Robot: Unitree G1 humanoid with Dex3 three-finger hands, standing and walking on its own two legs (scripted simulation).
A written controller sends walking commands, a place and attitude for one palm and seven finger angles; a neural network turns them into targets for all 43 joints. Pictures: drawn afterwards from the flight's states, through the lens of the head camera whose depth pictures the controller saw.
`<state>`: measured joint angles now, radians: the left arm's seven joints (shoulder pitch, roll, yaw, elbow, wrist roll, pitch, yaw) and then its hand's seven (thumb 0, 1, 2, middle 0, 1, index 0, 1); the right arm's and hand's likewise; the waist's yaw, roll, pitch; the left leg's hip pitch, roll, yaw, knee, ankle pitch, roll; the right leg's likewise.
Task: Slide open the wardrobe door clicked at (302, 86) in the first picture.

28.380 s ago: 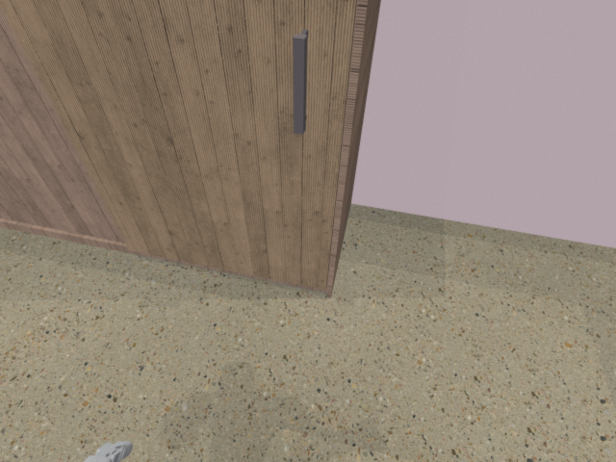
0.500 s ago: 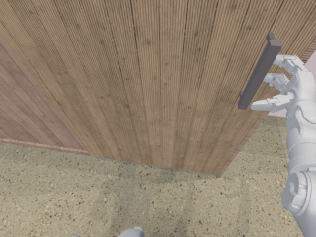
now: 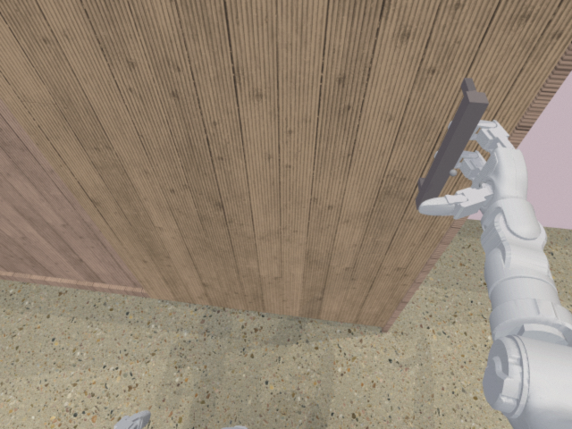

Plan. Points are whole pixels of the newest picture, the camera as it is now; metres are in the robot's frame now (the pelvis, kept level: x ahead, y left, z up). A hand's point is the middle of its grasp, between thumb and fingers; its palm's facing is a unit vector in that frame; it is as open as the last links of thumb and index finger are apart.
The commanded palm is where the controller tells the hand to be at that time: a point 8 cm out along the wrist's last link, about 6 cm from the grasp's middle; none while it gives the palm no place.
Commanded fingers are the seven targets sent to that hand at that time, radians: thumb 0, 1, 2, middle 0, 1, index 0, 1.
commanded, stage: slide the fingers in behind the handle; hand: right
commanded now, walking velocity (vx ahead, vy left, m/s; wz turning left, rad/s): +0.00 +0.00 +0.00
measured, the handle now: (443, 150) +0.51 -0.16 +0.12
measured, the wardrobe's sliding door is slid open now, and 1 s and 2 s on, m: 0.00 0.00 0.00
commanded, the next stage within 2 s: grip the handle and tug to test in 1.04 s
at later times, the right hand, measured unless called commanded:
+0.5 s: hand (431, 171) +0.46 -0.13 +0.12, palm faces +0.01 +1.00 +0.00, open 14.0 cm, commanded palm +0.43 -0.18 +0.12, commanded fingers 0.00 0.50 -0.30 0.30 1.20 0.30 1.20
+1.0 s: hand (432, 171) +0.46 -0.13 +0.12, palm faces +0.00 +1.00 +0.00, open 13.9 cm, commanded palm +0.43 -0.18 +0.12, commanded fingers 0.00 0.50 -0.30 0.30 1.20 0.30 1.20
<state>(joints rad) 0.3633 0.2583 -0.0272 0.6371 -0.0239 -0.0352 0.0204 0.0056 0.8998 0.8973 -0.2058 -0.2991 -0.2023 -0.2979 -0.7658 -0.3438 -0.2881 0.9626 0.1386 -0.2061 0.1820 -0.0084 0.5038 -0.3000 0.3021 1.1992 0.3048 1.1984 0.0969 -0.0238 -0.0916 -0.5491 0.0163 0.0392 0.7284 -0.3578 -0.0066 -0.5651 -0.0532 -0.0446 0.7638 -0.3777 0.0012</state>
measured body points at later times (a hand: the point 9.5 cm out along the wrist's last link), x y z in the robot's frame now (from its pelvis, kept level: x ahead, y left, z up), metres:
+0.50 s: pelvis -0.01 +0.01 +0.00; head +0.04 +0.01 +0.45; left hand +0.05 +0.27 -0.12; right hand +0.45 -0.18 +0.13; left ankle +0.00 +0.13 -0.71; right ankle +0.00 -0.12 -0.71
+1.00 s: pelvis +0.00 +0.01 +0.00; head +0.05 +0.01 +0.45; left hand +0.04 +0.27 -0.12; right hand +0.46 -0.19 +0.12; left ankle +0.00 +0.13 -0.71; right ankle +0.00 -0.12 -0.71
